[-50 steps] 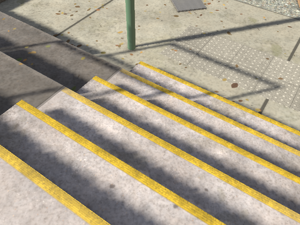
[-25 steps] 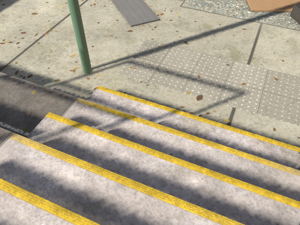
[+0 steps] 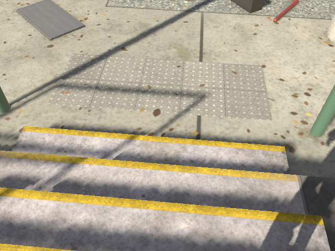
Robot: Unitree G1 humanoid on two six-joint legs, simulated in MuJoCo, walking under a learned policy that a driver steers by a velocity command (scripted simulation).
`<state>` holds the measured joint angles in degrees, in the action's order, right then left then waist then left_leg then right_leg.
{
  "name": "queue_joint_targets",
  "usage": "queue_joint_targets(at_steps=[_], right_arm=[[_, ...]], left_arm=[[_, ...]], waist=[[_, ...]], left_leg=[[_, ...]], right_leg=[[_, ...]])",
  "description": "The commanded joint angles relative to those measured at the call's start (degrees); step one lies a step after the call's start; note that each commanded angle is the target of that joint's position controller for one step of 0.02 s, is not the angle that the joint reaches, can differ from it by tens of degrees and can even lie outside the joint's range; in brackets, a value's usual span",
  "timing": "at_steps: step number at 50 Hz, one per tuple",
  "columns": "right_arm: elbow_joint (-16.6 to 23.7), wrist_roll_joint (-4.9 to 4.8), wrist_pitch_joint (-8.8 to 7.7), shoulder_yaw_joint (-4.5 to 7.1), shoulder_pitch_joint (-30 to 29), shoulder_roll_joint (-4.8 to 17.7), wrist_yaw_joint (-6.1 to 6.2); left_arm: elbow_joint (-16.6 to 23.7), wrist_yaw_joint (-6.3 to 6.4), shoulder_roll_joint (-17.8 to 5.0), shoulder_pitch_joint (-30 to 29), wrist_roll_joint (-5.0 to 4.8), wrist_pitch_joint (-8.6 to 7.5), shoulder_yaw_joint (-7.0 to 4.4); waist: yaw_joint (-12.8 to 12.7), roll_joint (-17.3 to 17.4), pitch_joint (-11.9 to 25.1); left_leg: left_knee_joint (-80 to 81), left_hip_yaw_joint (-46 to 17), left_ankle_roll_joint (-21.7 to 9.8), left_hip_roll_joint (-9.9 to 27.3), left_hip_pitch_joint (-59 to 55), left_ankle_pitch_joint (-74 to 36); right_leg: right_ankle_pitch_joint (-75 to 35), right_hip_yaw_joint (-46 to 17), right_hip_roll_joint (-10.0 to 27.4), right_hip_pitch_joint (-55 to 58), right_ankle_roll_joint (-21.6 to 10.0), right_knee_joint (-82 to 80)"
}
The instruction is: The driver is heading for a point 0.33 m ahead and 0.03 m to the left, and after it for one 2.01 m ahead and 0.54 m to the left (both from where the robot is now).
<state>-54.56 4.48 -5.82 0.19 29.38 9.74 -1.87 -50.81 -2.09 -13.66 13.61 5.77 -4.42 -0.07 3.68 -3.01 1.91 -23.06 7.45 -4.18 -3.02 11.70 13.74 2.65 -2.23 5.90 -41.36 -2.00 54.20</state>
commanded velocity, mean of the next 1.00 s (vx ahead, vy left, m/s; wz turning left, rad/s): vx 0.50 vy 0.00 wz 0.32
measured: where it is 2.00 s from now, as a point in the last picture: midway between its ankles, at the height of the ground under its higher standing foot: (112, 189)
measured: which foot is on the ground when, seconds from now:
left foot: down 0.00-0.38, up 0.40-0.84, down 0.86-1.00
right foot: up 0.00-0.36, down 0.38-0.90, up 0.92-1.00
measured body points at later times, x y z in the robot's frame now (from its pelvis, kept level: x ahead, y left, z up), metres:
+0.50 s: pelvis +0.29 -0.09 -0.15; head +0.30 -0.09 +0.30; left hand +0.39 +0.15 -0.28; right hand +0.20 -0.30 -0.30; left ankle +0.15 +0.04 -0.64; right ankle +0.33 -0.19 -0.89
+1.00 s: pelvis +0.50 +0.00 -0.19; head +0.50 -0.01 +0.26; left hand +0.45 +0.25 -0.32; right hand +0.64 -0.20 -0.32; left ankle +0.46 +0.10 -0.89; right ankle +0.46 -0.17 -0.81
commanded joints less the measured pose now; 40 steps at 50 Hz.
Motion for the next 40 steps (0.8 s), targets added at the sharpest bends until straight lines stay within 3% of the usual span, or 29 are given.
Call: queue_joint_targets(at_steps=[1, 3, 4, 5, 7, 9, 11, 13, 15, 16, 17, 18, 19, 20, 21, 22, 23, 24, 25, 26, 27, 28, 29, 30, 32, 33, 34, 36, 40], right_arm=[[0.38, 1.14, -1.66, 0.29, 3.15, 2.46, 1.01], [-4.88, 1.04, -1.81, -0.75, 13.04, 0.38, 1.89], [-5.24, 0.6, -1.58, -1.26, 13.38, -0.02, 2.5], [-6.13, 1.03, -1.22, -1.73, 14.0, 0.3, 1.98], [-6.25, 2.06, -0.75, -2.91, 11.2, -0.78, 0.58], [-7.22, 1.9, -1.34, -3.32, 10.74, 0.45, 0.43], [-8.53, 0.87, -1.79, -3.14, 14.21, 0.85, 2.07], [-9.52, 0.05, -0.92, -2.4, 17.41, 1.96, 3.14], [-9.68, 0.29, 0.51, -1.17, 16.52, 3.82, 2.65], [-9.84, 0.14, 1.21, -0.68, 15.88, 4.15, 2.52], [-9.21, -0.27, 2.03, -0.25, 13.33, 5.16, 2.1], [-7.98, 0.11, 2.77, -0.12, 10.6, 6.3, 0.84], [-7.91, 2.74, 2.87, -1.07, 12.84, 3.13, -1.28], [-13.42, 0.66, 2.38, -2.39, 30.02, -4.75, -4.12], [-8.04, -1.13, 1.01, -1.36, 20.27, 0.49, -6.1], [-3.61, -2.8, -0.12, -0.5, 5.69, 1.73, -5.82], [-1.52, -2.65, -0.53, 0.2, -0.4, 2.93, -4.52], [-1.39, -2.69, -0.42, 0.75, -2.11, 3.61, -3.63], [-0.92, -2.16, -0.08, -0.03, 0.21, -1.15, -2.25], [-0.35, -1.8, 0.54, 0.06, -1.32, -2.16, -1.52], [-0.12, 0.87, 0.45, -0.68, -2.01, -3.68, -1.61], [-0.59, 1.51, 0.42, -0.74, -3.16, -4.73, -2.27], [-0.98, 0.87, 0.57, -0.55, -3.47, -4.86, -2.86], [-0.36, 0.59, 0.89, -0.06, -4.63, -2.32, -3.53], [1.81, 0.25, 1.25, 0.35, -7.55, 0.58, -4.59], [2.16, 0.19, 1.27, 0.1, -7.78, 0.51, -4.86], [2.88, 0.28, 1.43, -0.05, -8.52, 0.64, -5.09], [5.42, 0.11, 1.58, 0.44, -13.62, 3.18, -4.93], [10.29, 1.0, 1.12, 1.39, -22.5, 6.08, -3.8]], left_arm=[[2.47, -1.95, 0.65, 2.15, 0.36, -0.06, 0.55], [4.55, -1.34, 0.98, -4.71, -0.4, 0.19, 0.75], [4.02, -1.35, 1.02, -5.91, -0.64, 0.11, 1.13], [4.47, -1.68, 2.21, -7.83, -0.91, 0.45, 1.62], [6.28, -2.83, 0.59, -9.36, -0.42, 1.01, 1.32], [8.89, -2.85, -0.63, -12.72, -0.65, 1.35, 0.95], [10.95, -2.17, -0.65, -17.59, -0.62, 1.52, 1.06], [11.14, -2.75, 0.96, -21.43, -0.51, 1.32, 1.75], [10.55, -3.17, 1.54, -22.59, -0.03, 0.81, 2.18], [8.51, -2.75, 0.07, -20.64, -0.55, 0.61, 1.79], [4.85, -2.02, -2.47, -14.79, -1.68, 0.12, 0.62], [0.21, -0.85, -6.92, -2.76, -2.45, -0.7, -1.58], [-3.33, -0.16, -11.41, 12.65, -2.43, -1.19, -3.78], [-6.75, -1.66, -14.63, 26.1, -1.44, -0.68, -4.37], [-6.89, -2.53, -12.47, 29.85, -0.09, -0.02, -4.52], [-6.41, -1.87, -12.29, 23.89, -0.03, 0.18, -5.55], [-5.83, -1.54, -10.09, 19.64, -0.59, 0.86, -4.76], [-4.59, -1.4, -4.98, 14.2, 0.08, 0.6, -3.15], [-3.91, -1.18, -3.31, 11.8, 0.32, 0.55, -2.37], [-3.67, -1.02, -2.2, 10.91, 0.24, 0.01, -2.29], [-1.55, 0.52, 4.46, 5.54, -0.35, -1.46, -0.37], [-0.97, 1.35, 4.39, 3.54, -1.33, -2.5, -0.23], [-2.04, 1.69, 1.79, 5.46, -1.43, -3.2, -0.6], [-3.32, 1.55, 0.41, 7.73, -0.78, -3.21, -0.79], [-5.59, 1.1, -1.59, 10.21, 0.9, -3.33, -0.87], [-6.68, 0.98, -1.21, 10.97, 1.6, -3.31, -0.74], [-7.09, 1.0, -1.58, 11.56, 1.49, -3.31, -0.68], [-8.07, 1.4, -1.76, 13.22, 0.72, -3.34, -0.21], [-9.39, 2.7, -4.01, 17.85, 0.06, -3.48, -0.59]], waist=[[-1.16, 4.52, -4.03], [2.65, 5.49, -5.26], [3.01, 3.44, -5.22], [2.83, 5.2, -5.93], [1.32, 6.03, -9.7], [1.09, 5.37, -11.11], [4.52, 4.46, -11.22], [7.82, 4.73, -11.74], [7.9, 6.04, -11.52], [7.26, 5.59, -10.97], [4.2, 3.47, -9.23], [-2.09, 0.29, -4.72], [-7.88, -3.67, 6.44], [-6.26, -15.68, 26.84], [-11.19, -9.86, 27.99], [-12.16, -6.55, 12.93], [-10.81, 0.56, 6.61], [-7.22, 3.49, 0.83], [-2.52, 1.03, -0.53], [-0.98, -0.72, -5.6], [0.63, 2.27, -6.36], [0.67, 1.98, -9.31], [-0.1, 1.61, -6.37], [-0.27, 1.11, -7.13], [-0.26, 2.02, -6.54], [-0.1, 2.52, -6.93], [-0.52, 3.31, -7.43], [-2.24, 3.09, -9.21], [-5.79, -0.07, -10.48]], left_leg=[[3.48, -15.37, -12.79, 16.22, -5.16, -12.86], [0.14, -20.83, -13.37, 19.95, -18.29, -8.55], [-2.35, -16.96, -11.57, 17.37, -15.4, -5.91], [-1.72, -15.4, -11.45, 15.78, -6.81, -4.53], [0.56, -14.73, -11.21, 15.22, 8.79, 1.2], [-1.15, -16.31, -10.66, 17.08, 7.35, 1.14], [-7.3, -17.32, -8.92, 15.97, -1.89, 2.68], [-11.39, -17.07, -7.39, 13.36, -2.76, 4.72], [-13.7, -17.64, -6.62, 12.52, 3.59, 2.89], [-16.43, -18.32, -5.38, 12.37, 2.6, 2.0], [-22.01, -17.51, -3.46, 11.3, 1.23, 0.72], [-33.16, -14.33, -0.88, 8.93, 4.61, -4.32], [-48.77, -12.01, 3.0, 7.45, 17.99, -3.37], [-80.19, -6.32, 6.21, 2.51, 28.09, 31.98], [-94.46, -8.2, 6.38, 1.83, 39.74, 35.85], [-94.52, -7.78, 5.01, 5.17, 53.63, 32.11], [-89.14, -8.52, 3.85, 8.14, 51.83, 27.46], [-80.86, -9.62, 2.68, 9.59, 46.08, 17.74], [-73.59, -13.85, 1.01, 12.27, 36.93, 12.75], [-73.23, -13.07, -0.16, 11.72, 34.95, 13.27], [-55.67, -16.65, -2.82, 14.57, 31.37, -2.56], [-44.46, -15.26, -3.17, 13.42, 30.14, -10.89], [-38.31, -13.67, -3.3, 12.32, 25.87, -15.66], [-36.51, -13.45, -2.76, 12.15, 26.86, -16.25], [-34.53, -13.61, -1.99, 12.19, 27.37, -17.82], [-35.78, -15.14, -1.89, 12.69, 28.02, -20.99], [-36.28, -13.83, -1.81, 11.97, 27.87, -22.02], [-36.7, -12.16, -1.69, 11.29, 28.78, -18.94], [-34.55, -7.94, -2.28, 8.89, 29.67, -6.65]], right_leg=[[-18.76, -4.8, 1.24, -8.88, -0.9, -7.03], [-22.26, -6.78, 2.44, -22.65, 0.33, -13.89], [-31.55, -5.88, 3.23, -18.88, 0.39, -21.57], [-35.74, -2.48, 2.15, -10.68, -0.17, -20.98], [-33.64, -0.29, 0.94, 2.01, -1.77, -15.38], [-28.76, -2.02, 1.5, 2.91, -2.11, -15.21], [-24.23, -2.07, 1.39, -0.61, -0.88, -22.9], [-21.21, 0.48, 0.75, 4.28, -0.17, -29.42], [-19.06, 2.38, -0.8, 15.83, -0.21, -32.22], [-20.29, 1.27, -0.15, 19.03, -0.09, -35.41], [-24.05, 1.54, 0.25, 24.32, -0.38, -41.43], [-29.26, 4.82, 0.1, 39.13, -1.54, -43.78], [-43.8, 3.23, 5.1, 64.99, -6.5, -31.16], [-76.69, -3.01, 17.04, 91.49, -17.97, -10.81], [-71.08, -13.26, 22.78, 91.31, -22.73, -13.65], [-51.73, -10.57, 22.11, 78.65, -19.39, -19.04], [-33.59, -8.42, 21.51, 62.64, -17.97, -24.16], [-29.75, -5.02, 19.02, 47.67, -16.18, -28.48], [-31.88, -4.49, 20.87, 36.21, -16.08, -29.32], [-24.32, -5.13, 21.3, 26.71, -16.98, -33.27], [-12.91, -0.59, 16.13, 21.8, -13.78, -37.76], [-8.28, 1.31, 14.14, 18.62, -13.48, -41.02], [-9.25, 4.61, 13.08, 20.57, -13.93, -42.38], [-11.99, 4.45, 14.35, 22.14, -14.47, -42.59], [-18.19, 6.99, 14.15, 25.69, -13.59, -39.64], [-18.21, 7.11, 14.93, 27.13, -13.21, -37.92], [-14.78, 8.89, 13.76, 27.63, -12.5, -36.54], [-8.1, 9.61, 13.62, 29.28, -11.65, -35.96], [-6.15, 10.1, 15.06, 37.9, -10.15, -32.23]])
Velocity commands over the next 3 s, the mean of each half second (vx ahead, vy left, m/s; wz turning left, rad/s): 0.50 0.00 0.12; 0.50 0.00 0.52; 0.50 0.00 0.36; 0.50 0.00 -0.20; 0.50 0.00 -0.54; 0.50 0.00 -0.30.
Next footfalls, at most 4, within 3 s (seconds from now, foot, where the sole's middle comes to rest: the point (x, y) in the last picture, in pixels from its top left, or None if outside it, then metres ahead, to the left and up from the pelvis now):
0.38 right None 0.37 -0.19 -0.92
0.86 left None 0.50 0.12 -0.92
1.22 right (164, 225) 0.76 -0.02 -1.07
1.64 left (96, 208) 0.87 0.34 -1.07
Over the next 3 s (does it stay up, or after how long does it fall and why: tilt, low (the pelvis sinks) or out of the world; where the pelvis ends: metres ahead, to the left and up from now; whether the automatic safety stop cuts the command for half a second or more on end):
stays up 1.45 0.37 -0.59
